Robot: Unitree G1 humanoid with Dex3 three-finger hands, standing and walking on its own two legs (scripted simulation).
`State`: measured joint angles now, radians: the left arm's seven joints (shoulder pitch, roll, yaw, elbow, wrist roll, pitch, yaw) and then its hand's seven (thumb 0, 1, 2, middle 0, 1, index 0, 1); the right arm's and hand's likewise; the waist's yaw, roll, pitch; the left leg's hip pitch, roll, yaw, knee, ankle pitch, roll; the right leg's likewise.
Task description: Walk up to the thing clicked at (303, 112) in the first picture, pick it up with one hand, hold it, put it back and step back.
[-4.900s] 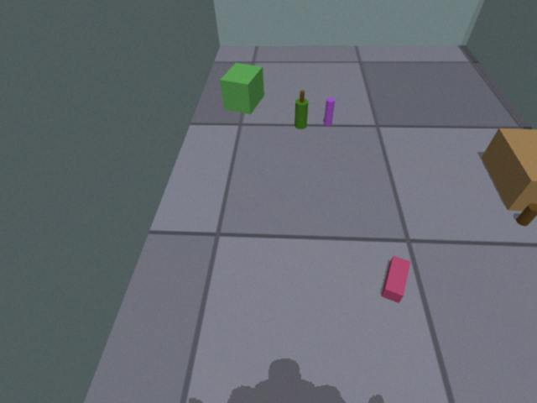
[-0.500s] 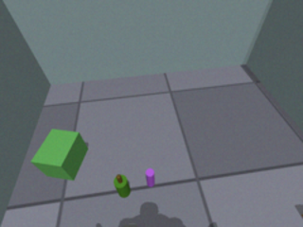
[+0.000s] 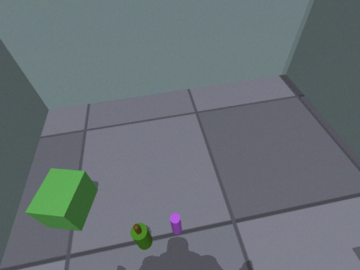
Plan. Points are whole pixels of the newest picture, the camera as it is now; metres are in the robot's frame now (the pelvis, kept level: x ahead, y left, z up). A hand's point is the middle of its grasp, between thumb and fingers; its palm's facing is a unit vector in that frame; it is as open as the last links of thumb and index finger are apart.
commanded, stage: walk up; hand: left
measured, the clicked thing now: (140, 234) +0.38 +0.25 -0.64
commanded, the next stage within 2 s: stand in 1.08 s
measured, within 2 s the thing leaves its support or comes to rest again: neither
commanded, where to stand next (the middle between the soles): +0.03 -0.01 m, yaw +2 degrees
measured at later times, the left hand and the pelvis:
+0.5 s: hand out of the picture +0.12 +0.25 -0.14, palm faces -0.02 -0.95 -0.33, open 7.4 cm; pelvis +0.01 +0.00 +0.02, yaw +0 degrees
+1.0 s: hand out of the picture +0.10 +0.25 -0.14, palm faces +0.01 -0.94 -0.33, open 7.4 cm; pelvis +0.02 +0.00 +0.02, yaw +1 degrees
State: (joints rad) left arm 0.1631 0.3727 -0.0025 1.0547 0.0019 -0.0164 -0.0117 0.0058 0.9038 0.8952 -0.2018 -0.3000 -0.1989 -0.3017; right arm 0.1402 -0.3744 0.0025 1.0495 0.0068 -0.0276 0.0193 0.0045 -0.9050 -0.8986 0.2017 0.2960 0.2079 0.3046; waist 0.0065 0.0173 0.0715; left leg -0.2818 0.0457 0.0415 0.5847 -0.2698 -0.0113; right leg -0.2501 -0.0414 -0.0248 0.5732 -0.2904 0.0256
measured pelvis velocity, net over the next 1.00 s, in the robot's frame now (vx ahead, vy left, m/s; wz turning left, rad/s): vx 0.02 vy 0.00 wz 0.01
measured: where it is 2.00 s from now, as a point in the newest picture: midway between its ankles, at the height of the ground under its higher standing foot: outside the picture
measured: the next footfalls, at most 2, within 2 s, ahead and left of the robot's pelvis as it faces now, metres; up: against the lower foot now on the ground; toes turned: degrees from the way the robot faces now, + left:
none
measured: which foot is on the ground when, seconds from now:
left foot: down 0.00-1.00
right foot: down 0.00-1.00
